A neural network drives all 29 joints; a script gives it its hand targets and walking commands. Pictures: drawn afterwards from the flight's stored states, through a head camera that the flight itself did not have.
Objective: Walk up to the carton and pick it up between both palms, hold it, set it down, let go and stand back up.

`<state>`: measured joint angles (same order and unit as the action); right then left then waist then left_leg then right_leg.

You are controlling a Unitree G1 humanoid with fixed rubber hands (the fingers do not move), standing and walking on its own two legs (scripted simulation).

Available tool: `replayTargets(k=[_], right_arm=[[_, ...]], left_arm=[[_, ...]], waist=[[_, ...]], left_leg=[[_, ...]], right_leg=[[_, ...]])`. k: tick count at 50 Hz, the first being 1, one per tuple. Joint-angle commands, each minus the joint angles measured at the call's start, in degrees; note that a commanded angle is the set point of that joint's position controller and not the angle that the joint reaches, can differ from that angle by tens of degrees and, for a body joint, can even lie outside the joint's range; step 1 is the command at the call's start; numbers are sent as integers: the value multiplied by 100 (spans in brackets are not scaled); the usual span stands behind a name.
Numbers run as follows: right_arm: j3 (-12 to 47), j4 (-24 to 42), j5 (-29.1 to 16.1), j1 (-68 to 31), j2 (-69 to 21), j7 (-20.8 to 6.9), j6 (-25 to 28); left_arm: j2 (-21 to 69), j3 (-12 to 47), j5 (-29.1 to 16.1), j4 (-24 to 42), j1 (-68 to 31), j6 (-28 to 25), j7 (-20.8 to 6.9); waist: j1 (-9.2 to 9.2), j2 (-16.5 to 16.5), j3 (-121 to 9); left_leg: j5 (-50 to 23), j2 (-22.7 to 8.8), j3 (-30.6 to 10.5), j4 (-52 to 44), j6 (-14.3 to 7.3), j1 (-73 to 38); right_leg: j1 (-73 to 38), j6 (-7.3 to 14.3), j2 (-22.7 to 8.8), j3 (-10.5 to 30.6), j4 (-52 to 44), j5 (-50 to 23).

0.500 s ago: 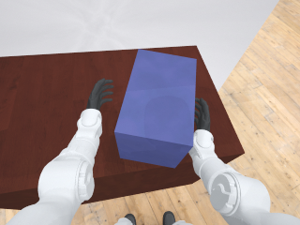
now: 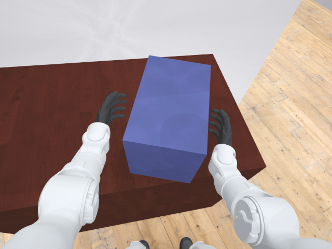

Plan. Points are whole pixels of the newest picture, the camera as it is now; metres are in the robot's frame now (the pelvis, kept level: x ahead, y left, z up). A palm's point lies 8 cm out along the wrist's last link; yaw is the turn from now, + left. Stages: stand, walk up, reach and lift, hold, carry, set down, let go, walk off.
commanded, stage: set down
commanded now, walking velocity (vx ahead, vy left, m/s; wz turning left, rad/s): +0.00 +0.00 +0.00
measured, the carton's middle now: (169, 120) +0.45 -0.01 -0.01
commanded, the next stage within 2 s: none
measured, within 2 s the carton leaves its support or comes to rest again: neither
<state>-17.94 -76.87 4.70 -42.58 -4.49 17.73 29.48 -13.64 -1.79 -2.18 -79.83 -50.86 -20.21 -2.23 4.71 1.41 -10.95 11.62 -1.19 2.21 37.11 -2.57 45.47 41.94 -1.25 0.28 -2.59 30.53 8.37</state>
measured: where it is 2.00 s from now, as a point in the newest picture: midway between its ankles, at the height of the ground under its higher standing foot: outside the picture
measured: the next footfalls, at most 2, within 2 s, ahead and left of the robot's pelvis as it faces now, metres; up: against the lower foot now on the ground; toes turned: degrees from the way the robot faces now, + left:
none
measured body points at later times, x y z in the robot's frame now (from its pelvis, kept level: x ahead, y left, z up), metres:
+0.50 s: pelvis -0.01 +0.00 +0.00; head +0.04 +0.04 +0.45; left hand +0.39 +0.17 +0.01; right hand +0.32 -0.15 +0.01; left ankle +0.05 +0.08 -0.72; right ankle +0.05 -0.14 -0.72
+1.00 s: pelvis -0.02 +0.00 +0.01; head -0.01 +0.04 +0.46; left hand +0.32 +0.23 +0.02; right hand +0.26 -0.14 +0.02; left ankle +0.05 +0.08 -0.72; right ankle +0.05 -0.14 -0.72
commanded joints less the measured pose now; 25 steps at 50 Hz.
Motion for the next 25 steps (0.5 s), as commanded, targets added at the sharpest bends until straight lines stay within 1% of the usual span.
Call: replayTargets(k=[1,5,7,10,13,14,16,19,23,25], right_arm=[[606,597,-621,-763,175,104,368],[701,978,-655,-560,143,142,570],[711,1068,-644,-452,148,164,659],[773,1164,-664,-327,129,178,688],[934,1295,-749,35,72,191,700],[965,1339,-791,50,81,184,687],[1048,1407,-846,215,53,190,642],[1184,1563,-948,437,25,211,517],[1291,1903,-1059,627,12,257,331],[1342,2140,-1079,707,-5,273,213]], left_arm=[[-400,-273,293,963,-1249,-107,-115],[-323,-368,315,1342,-963,-97,-114],[-297,-404,323,1542,-865,-108,-103],[-344,-461,315,1717,-810,-109,-102],[-378,-507,308,2039,-520,-90,-127],[-415,-525,317,2173,-493,-87,-130],[-444,-536,299,2286,-350,-36,-159],[-503,-522,249,2375,-114,72,-221],[-606,-431,91,2521,133,206,-278],[-638,-335,-37,2612,273,269,-292]], waist=[[99,-1330,-3278],[-5,-1403,-3465],[-4,-1435,-3523],[-43,-1465,-3479],[-88,-1441,-3314],[-112,-1478,-3279],[-146,-1454,-3064],[-220,-1406,-2612],[-310,-1304,-2048],[-347,-1199,-1795]], left_leg=[[-1170,72,-282,351,703,-2950],[-1521,64,-298,399,770,-3275],[-1648,53,-308,411,804,-3408],[-1688,46,-300,383,807,-3463],[-1714,57,-297,330,798,-3597],[-1684,51,-306,301,796,-3614],[-1532,50,-312,212,781,-3649],[-1070,36,-352,31,729,-3582],[-175,-37,-412,-312,634,-3331],[283,-92,-451,-504,578,-3213]], right_leg=[[-1032,138,269,-21,3,-860],[-1092,149,306,-27,-27,-1087],[-1120,165,335,-43,-49,-1155],[-1141,172,339,-40,-89,-1089],[-1253,175,344,-14,-136,-1106],[-1272,186,349,-9,-143,-1058],[-1303,197,341,-2,-200,-925],[-1387,212,321,17,-267,-630],[-1571,215,308,18,-324,-96],[-1722,211,298,8,-355,145]])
